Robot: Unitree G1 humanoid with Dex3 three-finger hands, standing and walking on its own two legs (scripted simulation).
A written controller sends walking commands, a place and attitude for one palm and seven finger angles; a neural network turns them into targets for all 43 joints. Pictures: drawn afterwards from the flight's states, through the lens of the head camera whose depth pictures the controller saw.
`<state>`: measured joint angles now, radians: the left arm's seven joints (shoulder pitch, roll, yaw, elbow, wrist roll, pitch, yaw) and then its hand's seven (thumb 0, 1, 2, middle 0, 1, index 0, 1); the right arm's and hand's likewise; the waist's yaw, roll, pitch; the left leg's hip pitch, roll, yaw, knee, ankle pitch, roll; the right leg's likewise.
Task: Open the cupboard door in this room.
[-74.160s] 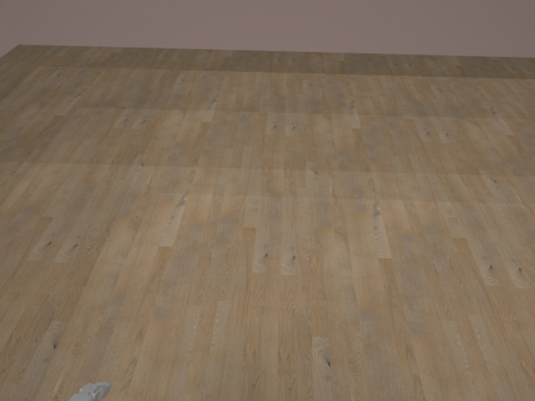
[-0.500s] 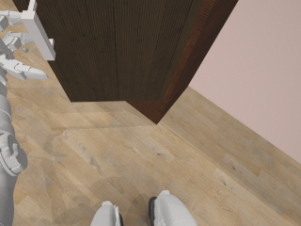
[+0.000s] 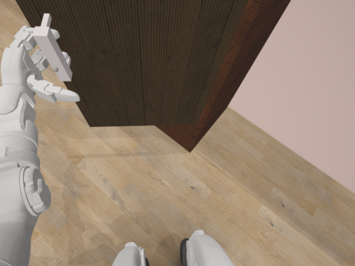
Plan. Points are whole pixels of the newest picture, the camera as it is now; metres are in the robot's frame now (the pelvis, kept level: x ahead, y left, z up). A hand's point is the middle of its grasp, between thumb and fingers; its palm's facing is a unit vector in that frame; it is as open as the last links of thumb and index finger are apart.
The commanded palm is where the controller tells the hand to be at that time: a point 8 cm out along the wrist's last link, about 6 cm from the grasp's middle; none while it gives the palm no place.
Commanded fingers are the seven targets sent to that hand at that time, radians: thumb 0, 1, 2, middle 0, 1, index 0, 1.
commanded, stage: slide the fingers in behind the handle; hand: left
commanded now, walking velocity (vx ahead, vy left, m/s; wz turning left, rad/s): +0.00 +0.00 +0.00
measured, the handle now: (56, 49) +0.57 +0.21 +0.07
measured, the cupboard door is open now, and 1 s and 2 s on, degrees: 43 43 53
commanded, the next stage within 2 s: close the thumb around the handle in 0.68 s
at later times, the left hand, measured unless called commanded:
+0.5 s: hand (65, 70) +0.51 +0.19 +0.08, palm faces +0.01 -1.00 -0.02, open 14.0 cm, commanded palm +0.49 +0.23 +0.08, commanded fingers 0.00 -0.50 0.30 -0.30 -1.20 -0.30 -1.20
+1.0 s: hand (66, 69) +0.52 +0.19 +0.08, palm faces +0.01 -1.00 -0.02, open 12.7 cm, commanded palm +0.50 +0.22 +0.08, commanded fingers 0.00 0.17 0.59 -0.35 -1.27 -0.35 -1.27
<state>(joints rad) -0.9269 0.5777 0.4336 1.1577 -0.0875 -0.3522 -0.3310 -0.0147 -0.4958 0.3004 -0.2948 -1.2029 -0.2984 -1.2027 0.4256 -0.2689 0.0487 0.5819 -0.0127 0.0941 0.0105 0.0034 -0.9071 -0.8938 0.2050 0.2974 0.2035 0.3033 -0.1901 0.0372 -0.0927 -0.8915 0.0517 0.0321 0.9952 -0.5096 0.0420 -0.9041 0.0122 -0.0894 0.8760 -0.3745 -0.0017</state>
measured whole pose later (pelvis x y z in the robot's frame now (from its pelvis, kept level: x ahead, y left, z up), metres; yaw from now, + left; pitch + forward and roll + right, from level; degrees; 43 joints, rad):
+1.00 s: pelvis -0.01 -0.01 +0.00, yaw +1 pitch +23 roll -4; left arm -0.98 0.54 0.39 1.21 -0.08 -0.38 -0.25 -0.01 -0.28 0.39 -0.31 -1.23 -0.29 -1.23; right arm 0.43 -0.27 0.04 0.62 -0.02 0.06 0.01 0.00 -0.91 -0.89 0.20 0.30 0.20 0.30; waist -0.19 0.04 -0.09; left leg -0.91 0.04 0.02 1.01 -0.50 0.04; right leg -0.93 0.00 -0.10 0.90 -0.38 -0.01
